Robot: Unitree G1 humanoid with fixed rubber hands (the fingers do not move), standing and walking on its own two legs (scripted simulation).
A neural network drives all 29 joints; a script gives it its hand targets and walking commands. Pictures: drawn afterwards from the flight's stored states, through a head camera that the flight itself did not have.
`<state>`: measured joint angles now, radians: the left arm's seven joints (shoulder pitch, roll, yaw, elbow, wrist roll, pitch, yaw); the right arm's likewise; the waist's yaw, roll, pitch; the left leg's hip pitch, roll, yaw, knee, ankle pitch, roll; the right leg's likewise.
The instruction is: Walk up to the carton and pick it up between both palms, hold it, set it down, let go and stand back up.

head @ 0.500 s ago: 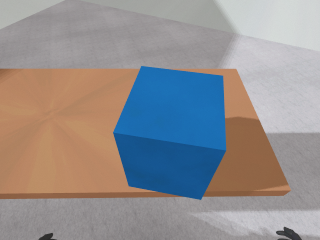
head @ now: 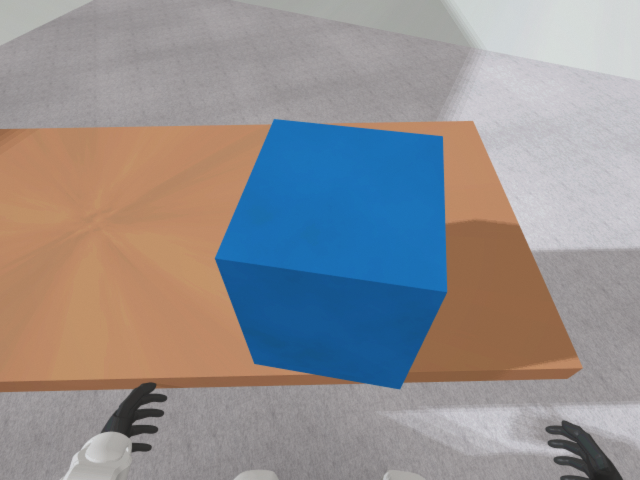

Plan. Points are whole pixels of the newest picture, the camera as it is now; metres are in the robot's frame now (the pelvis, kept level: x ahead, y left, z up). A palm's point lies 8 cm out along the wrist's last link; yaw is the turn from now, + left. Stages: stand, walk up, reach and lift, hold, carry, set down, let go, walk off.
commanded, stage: reach and lift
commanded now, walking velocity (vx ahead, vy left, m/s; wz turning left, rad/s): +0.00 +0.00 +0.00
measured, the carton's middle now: (339, 260) +0.36 +0.00 +0.07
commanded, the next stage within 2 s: none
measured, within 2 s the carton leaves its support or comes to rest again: neither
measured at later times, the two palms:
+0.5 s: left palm (109, 443) +0.16 +0.26 -0.03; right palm out of the picture +0.12 -0.28 -0.01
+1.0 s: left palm (109, 411) +0.18 +0.24 +0.04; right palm (560, 444) +0.16 -0.22 +0.05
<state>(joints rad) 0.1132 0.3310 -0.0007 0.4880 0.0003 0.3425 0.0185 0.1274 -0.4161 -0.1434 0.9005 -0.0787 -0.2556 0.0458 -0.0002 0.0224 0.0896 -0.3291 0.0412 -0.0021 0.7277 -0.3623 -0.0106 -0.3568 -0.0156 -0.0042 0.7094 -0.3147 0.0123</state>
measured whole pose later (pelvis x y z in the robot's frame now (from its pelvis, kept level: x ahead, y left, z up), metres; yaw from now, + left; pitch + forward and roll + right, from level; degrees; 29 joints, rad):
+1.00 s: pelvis -0.01 +0.00 +0.03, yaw +0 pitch -6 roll +1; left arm 0.31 0.34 0.01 0.03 -0.18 0.15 -0.01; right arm 0.40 -0.17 -0.01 -0.04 0.07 0.08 -0.11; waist 0.00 -0.03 0.07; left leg -0.12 0.02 0.01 0.42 -0.19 -0.01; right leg -0.16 -0.02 0.01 0.45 -0.19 0.01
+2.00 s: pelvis +0.02 +0.01 +0.03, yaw +0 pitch -3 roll +0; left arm -0.02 0.39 0.01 -0.27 -0.26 0.57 -0.05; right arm 0.06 -0.13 -0.03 -0.32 0.23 0.45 -0.23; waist 0.00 -0.02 0.02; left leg -0.12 0.02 0.02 0.39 -0.22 -0.01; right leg -0.15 -0.02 0.02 0.39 -0.19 0.02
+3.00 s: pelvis +0.01 +0.01 +0.03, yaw +0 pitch -3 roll +0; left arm -0.63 0.38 0.05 0.37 -0.25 0.54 -0.08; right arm -0.53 -0.16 -0.08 0.29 0.26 0.43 -0.24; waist -0.01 -0.02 0.05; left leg -0.12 0.02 0.02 0.39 -0.21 -0.01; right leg -0.15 -0.02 0.02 0.38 -0.18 0.02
